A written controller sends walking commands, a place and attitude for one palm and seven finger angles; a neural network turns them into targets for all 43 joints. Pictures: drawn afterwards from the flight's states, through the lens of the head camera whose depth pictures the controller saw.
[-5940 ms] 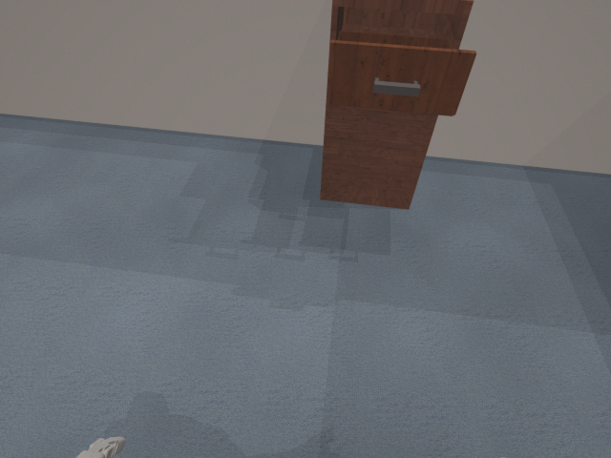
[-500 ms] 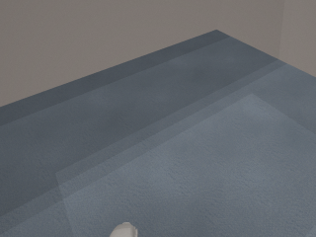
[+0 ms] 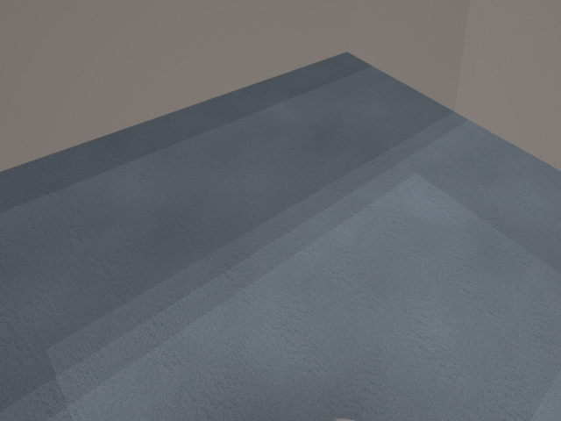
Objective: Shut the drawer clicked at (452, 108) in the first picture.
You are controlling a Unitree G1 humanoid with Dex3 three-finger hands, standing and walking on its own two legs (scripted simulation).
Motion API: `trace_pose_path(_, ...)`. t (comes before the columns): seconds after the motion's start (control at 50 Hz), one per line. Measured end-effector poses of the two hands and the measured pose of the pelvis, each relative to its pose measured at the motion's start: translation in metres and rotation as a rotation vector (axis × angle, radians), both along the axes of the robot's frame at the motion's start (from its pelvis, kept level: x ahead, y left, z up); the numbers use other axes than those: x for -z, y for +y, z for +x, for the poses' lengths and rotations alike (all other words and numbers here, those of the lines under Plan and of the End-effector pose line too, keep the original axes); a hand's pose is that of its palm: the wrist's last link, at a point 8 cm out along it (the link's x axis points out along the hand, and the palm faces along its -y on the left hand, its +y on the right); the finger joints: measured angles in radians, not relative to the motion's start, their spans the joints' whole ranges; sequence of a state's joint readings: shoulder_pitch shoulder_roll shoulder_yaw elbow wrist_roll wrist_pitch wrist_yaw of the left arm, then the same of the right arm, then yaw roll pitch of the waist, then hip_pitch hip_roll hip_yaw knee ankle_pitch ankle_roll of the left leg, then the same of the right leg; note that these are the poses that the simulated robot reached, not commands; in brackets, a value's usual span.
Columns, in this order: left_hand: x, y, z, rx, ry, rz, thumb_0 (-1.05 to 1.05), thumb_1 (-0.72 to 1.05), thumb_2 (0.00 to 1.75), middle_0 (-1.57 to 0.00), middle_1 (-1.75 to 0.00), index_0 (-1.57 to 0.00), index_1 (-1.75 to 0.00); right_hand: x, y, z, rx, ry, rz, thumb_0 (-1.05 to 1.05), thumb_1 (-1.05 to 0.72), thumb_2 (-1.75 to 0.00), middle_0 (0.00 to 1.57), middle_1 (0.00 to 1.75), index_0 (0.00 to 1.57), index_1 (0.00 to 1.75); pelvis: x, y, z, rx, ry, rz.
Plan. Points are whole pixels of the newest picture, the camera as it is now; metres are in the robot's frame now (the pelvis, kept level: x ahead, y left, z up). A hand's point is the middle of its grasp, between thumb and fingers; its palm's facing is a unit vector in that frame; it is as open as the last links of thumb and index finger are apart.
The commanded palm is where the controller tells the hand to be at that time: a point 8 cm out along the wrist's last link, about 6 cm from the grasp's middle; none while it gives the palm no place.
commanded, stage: turn to face it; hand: left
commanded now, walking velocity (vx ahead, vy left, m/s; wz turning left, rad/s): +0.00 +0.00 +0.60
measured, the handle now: out of the picture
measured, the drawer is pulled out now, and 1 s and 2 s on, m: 0.30 0.30 0.30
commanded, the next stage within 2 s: none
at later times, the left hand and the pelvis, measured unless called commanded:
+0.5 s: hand out of the picture +0.07 +0.15 -0.14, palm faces +0.31 -0.92 -0.26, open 7.4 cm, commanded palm none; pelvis +0.02 -0.06 +0.00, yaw +18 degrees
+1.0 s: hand out of the picture -0.10 +0.20 -0.18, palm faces +0.61 -0.76 -0.23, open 7.4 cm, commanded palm none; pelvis -0.01 +0.00 +0.00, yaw +35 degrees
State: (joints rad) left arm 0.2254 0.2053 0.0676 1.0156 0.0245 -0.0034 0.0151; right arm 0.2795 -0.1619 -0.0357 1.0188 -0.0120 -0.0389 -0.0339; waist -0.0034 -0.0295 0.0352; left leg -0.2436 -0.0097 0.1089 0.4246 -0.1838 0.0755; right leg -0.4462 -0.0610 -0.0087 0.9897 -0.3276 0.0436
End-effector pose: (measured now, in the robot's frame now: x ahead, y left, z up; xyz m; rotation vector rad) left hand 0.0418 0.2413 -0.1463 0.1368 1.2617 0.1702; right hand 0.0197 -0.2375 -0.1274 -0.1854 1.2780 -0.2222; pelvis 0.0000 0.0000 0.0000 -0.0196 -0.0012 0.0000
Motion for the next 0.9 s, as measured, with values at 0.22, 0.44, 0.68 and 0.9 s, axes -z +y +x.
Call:
trace_pose_path(0.22, -0.020, -0.032, 0.091, 0.006, -0.182, 0.017, 0.00, 0.91, 0.90, -0.19, -0.30, -0.19, -0.29, 0.018, -0.013, -0.037, 0.012, 0.200, 0.073, 0.00, -0.92, -0.90, 0.20, 0.30, 0.20, 0.30, 0.004, -0.022, 0.015, -0.110, 0.030, 0.019)
trace_pose_path(0.44, -0.036, -0.055, 0.033, -0.160, -0.167, 0.083, 0.00, 0.91, 0.90, -0.20, -0.30, -0.20, -0.30, 0.028, -0.058, 0.054, -0.167, 0.110, 0.087, 0.01, -0.91, -0.90, 0.20, 0.30, 0.20, 0.30, 0.001, -0.056, 0.018, -0.268, 0.015, 0.058)
trace_pose_path(0.68, -0.018, -0.049, -0.120, -0.435, 0.073, 0.086, 0.00, 0.91, 0.90, -0.20, -0.30, -0.20, -0.29, 0.007, -0.017, 0.196, -0.484, -0.078, 0.019, 0.01, -0.91, -0.90, 0.19, 0.30, 0.20, 0.30, 0.005, -0.047, 0.011, -0.421, 0.010, 0.052)
trace_pose_path(0.9, 0.015, -0.027, -0.197, -0.618, 0.171, 0.003, 0.00, 0.91, 0.90, -0.19, -0.30, -0.20, -0.29, -0.015, 0.094, 0.239, -0.734, -0.233, 0.015, 0.00, -0.91, -0.90, 0.20, 0.30, 0.20, 0.30, 0.016, -0.008, -0.004, -0.551, 0.006, 0.003)
